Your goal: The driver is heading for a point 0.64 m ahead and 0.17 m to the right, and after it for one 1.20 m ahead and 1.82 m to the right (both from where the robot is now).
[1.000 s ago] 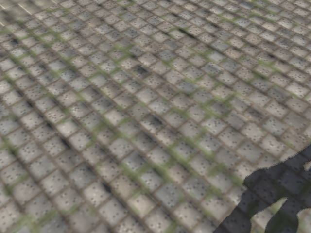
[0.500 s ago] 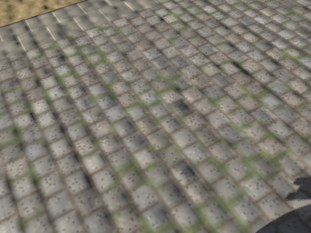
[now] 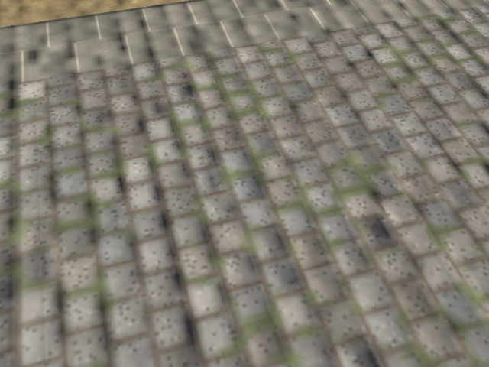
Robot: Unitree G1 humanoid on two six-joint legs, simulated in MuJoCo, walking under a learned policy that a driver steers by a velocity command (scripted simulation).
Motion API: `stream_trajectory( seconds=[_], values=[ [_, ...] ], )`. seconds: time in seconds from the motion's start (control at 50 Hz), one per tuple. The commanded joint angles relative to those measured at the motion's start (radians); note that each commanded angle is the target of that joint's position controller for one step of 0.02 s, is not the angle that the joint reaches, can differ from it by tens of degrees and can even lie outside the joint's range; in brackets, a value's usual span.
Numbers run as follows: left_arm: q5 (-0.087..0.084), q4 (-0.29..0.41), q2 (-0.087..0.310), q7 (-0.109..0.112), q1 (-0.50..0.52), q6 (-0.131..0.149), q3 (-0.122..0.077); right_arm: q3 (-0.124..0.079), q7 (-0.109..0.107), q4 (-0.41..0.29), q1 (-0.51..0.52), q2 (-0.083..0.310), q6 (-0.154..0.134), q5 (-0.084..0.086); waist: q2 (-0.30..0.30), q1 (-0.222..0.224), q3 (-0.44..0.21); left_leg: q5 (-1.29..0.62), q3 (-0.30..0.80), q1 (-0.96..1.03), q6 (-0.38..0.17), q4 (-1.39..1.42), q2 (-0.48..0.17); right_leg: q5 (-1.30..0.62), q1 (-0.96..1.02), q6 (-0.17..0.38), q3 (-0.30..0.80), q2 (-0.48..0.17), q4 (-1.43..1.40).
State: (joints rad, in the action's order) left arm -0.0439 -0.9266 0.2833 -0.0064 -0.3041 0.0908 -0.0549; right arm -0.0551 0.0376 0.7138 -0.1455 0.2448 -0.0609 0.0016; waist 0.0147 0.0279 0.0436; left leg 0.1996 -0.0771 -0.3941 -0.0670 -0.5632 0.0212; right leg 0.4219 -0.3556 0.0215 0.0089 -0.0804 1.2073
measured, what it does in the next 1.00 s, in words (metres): walks ahead, turning right: right foot, then left foot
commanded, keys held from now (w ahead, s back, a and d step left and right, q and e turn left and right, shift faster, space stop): w+e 0.64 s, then w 0.14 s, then w+e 0.22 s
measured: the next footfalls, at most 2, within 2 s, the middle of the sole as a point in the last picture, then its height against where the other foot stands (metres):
right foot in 0.46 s outside the picture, level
left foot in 0.94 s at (286, 273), level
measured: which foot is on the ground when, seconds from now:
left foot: down 0.00-0.46, up 0.48-0.92, down 0.94-1.00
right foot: up 0.00-0.44, down 0.46-0.96, up 0.98-1.00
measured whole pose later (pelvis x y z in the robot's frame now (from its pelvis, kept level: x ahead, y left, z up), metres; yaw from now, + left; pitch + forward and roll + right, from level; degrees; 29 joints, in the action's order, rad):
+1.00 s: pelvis +0.55 -0.12 -0.01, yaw -30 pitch +3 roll +1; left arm -0.02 -0.78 0.28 0.01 -0.38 0.04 -0.07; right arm -0.05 0.02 0.70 -0.06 0.25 -0.14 -0.01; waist 0.02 0.06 0.00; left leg 0.13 -0.01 -0.46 -0.02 -0.53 0.03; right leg 0.51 -0.18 0.05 0.18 0.08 0.84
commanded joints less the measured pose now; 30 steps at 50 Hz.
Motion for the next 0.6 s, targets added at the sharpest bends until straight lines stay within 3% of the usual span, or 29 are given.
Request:
stream_trajectory(
  seconds=[0.02, 0.08, 0.16, 0.24, 0.34, 0.4, 0.42, 0.44, 0.46, 0.48, 0.5, 0.52, 0.54, 0.56, 0.58, 0.6],
  values=[
    [0.01, 0.068, 0.1, 0.008, 0.008, -0.002, -0.03, -0.032, -0.002, -0.011, -0.075, 0.087, -0.033, -0.007, -0.102, -0.029, -0.106, -0.187, 0.273, 0.281, -0.152, 0.336, -0.276, -0.135, -0.254, 0.011, 0.093, -0.087, 0.009],
    [0.008, 0.057, 0.058, 0.012, -0.014, -0.036, -0.029, -0.04, -0.009, 0.023, -0.076, 0.094, -0.06, -0.018, -0.069, -0.002, -0.064, -0.29, 0.16, 0.227, -0.147, 0.402, -0.263, -0.223, -0.26, -0.003, 0.108, -0.077, -0.038],
    [0.016, 0.086, 0.044, 0.011, 0.071, -0.037, -0.031, -0.044, -0.034, 0.064, -0.118, 0.104, -0.06, -0.023, -0.066, -0.023, -0.014, -0.324, 0.046, 0.282, -0.122, 0.43, -0.25, -0.406, -0.374, -0.015, 0.135, -0.048, -0.21],
    [0.025, 0.127, 0.018, -0.013, 0.187, -0.03, -0.016, -0.047, -0.049, 0.089, -0.138, 0.127, -0.054, -0.015, -0.057, -0.064, 0.03, -0.311, -0.045, 0.328, -0.091, 0.453, -0.251, -0.538, -0.371, -0.004, 0.059, -0.032, -0.42],
    [0.024, 0.211, 0.002, -0.048, 0.314, -0.029, -0.003, -0.056, -0.059, 0.132, -0.207, 0.15, -0.021, 0.002, -0.051, -0.105, 0.069, -0.445, -0.099, 0.509, -0.082, 0.376, -0.308, -0.429, -0.441, 0.035, -0.027, -0.014, -0.539],
    [0.019, 0.24, 0.036, -0.063, 0.273, -0.033, -0.02, -0.064, -0.069, 0.122, -0.173, 0.193, 0.0, 0.01, -0.102, -0.05, 0.0, -0.872, -0.142, 0.536, -0.052, 0.217, -0.31, -0.286, -0.28, 0.087, -0.12, 0.067, -0.554],
    [0.016, 0.233, 0.064, -0.062, 0.2, -0.037, -0.035, -0.067, -0.074, 0.117, -0.158, 0.209, 0.008, 0.012, -0.124, -0.003, -0.049, -1.015, -0.15, 0.528, -0.041, 0.103, -0.306, -0.237, -0.175, 0.11, -0.145, 0.107, -0.548],
    [0.013, 0.208, 0.111, -0.057, 0.071, -0.038, -0.06, -0.068, -0.076, 0.113, -0.136, 0.222, 0.013, 0.016, -0.123, 0.072, -0.119, -1.037, -0.16, 0.475, -0.019, -0.075, -0.284, -0.255, 0.01, 0.143, -0.147, 0.144, -0.596],
    [0.017, 0.172, 0.181, -0.039, -0.09, -0.044, -0.095, -0.063, -0.078, 0.101, -0.123, 0.219, 0.007, 0.018, -0.069, 0.156, -0.201, -0.828, -0.164, 0.293, 0.022, -0.341, -0.237, -0.308, 0.297, 0.189, -0.053, 0.126, -0.671],
    [0.017, 0.161, 0.286, -0.02, -0.124, -0.046, -0.114, -0.019, -0.062, 0.06, -0.208, 0.062, -0.015, -0.026, 0.212, 0.06, -0.272, 0.145, -0.122, -0.142, 0.084, -0.715, -0.068, -0.317, 0.645, 0.333, 0.417, -0.136, -0.685],
    [0.027, 0.193, 0.264, -0.026, -0.139, -0.03, -0.099, -0.006, -0.044, 0.026, -0.179, 0.076, -0.064, 0.009, 0.185, 0.07, -0.446, 0.41, 0.133, -0.34, 0.088, -0.914, 0.05, -0.17, 0.798, 0.472, 0.867, -0.275, -0.877],
    [0.036, 0.191, 0.19, -0.026, -0.122, -0.022, -0.081, -0.023, -0.032, 0.001, -0.059, 0.14, -0.093, 0.046, 0.093, 0.109, -0.337, 0.32, 0.2, -0.441, 0.057, -0.904, -0.02, -0.19, 0.743, 0.397, 0.732, -0.24, -0.912],
    [0.027, 0.2, 0.144, -0.026, -0.057, -0.015, -0.069, -0.019, -0.032, -0.011, -0.028, 0.139, -0.104, 0.046, 0.026, 0.07, -0.225, 0.228, 0.19, -0.432, 0.036, -0.809, -0.068, -0.25, 0.593, 0.351, 0.583, -0.196, -0.909],
    [0.024, 0.218, 0.111, -0.026, 0.025, -0.013, -0.058, -0.023, -0.04, 0.003, -0.026, 0.138, -0.102, 0.021, -0.041, 0.016, -0.149, 0.18, 0.179, -0.366, 0.041, -0.714, -0.106, -0.349, 0.428, 0.316, 0.477, -0.151, -0.917],
    [0.03, 0.238, 0.082, -0.022, 0.074, -0.013, -0.047, -0.034, -0.044, 0.009, -0.042, 0.154, -0.09, 0.002, -0.035, -0.019, -0.121, 0.148, 0.179, -0.29, 0.051, -0.651, -0.13, -0.431, 0.318, 0.303, 0.407, -0.119, -0.939],
    [0.037, 0.251, 0.082, -0.018, 0.089, -0.013, -0.044, -0.038, -0.043, 0.008, -0.059, 0.153, -0.074, -0.004, -0.02, -0.043, -0.108, 0.13, 0.177, -0.24, 0.064, -0.614, -0.138, -0.463, 0.248, 0.299, 0.381, -0.101, -0.961]
  ],
)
